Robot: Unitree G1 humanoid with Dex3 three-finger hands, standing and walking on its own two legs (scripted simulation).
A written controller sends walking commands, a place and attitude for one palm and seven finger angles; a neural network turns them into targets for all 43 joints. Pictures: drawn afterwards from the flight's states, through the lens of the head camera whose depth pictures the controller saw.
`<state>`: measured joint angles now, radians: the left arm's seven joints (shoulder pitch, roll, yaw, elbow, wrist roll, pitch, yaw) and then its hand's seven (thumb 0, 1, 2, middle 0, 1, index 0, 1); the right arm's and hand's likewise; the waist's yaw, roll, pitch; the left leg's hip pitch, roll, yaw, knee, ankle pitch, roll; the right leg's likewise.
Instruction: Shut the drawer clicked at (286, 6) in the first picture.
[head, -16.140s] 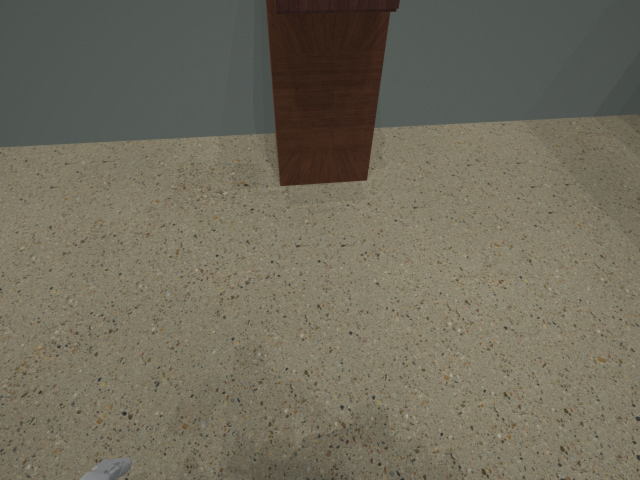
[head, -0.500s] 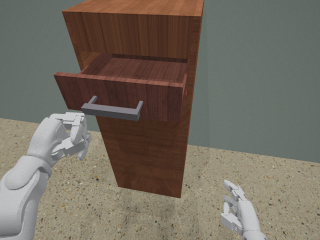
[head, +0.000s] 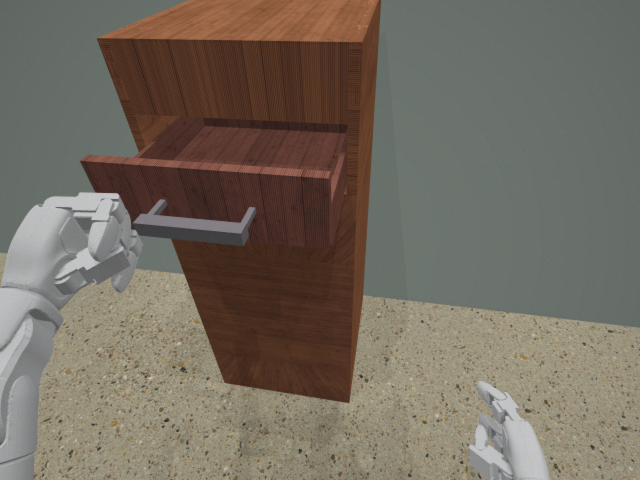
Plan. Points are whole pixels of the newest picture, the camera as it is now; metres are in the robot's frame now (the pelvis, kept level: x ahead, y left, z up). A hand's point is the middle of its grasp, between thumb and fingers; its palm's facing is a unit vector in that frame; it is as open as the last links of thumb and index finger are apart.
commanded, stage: bring the fist close to the handle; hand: left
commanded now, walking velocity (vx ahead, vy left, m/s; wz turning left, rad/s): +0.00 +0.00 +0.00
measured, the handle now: (197, 219) +0.43 +0.24 +0.13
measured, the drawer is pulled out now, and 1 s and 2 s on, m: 0.17 0.17 0.16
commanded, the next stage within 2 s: push the drawer shut in 1.50 s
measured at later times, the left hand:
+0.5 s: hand (145, 266) +0.28 +0.24 +0.18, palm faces +0.00 -1.00 -0.08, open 3.3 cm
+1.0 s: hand (194, 265) +0.32 +0.20 +0.14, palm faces -0.05 -1.00 -0.04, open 3.3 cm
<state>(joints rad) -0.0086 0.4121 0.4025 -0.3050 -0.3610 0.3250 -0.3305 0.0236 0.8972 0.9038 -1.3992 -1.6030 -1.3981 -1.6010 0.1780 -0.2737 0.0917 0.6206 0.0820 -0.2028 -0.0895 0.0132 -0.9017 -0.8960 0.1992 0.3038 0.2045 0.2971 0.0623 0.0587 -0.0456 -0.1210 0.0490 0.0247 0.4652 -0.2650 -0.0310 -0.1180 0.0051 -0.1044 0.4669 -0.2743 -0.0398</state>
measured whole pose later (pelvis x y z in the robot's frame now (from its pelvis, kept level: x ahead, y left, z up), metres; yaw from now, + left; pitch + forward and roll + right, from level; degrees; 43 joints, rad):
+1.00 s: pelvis +0.00 +0.03 +0.00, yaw -1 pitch -1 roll +0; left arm -0.17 0.27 0.20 0.12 -0.24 0.09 -0.24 0.02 0.90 0.90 -1.40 -1.60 -1.40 -1.60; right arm 0.22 -0.24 0.07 0.64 0.06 -0.18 -0.09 0.01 -0.90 -0.90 0.20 0.30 0.21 0.30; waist 0.02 0.03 -0.02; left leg -0.20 0.01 0.05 0.49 -0.27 0.01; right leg -0.20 -0.03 -0.07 0.49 -0.27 0.00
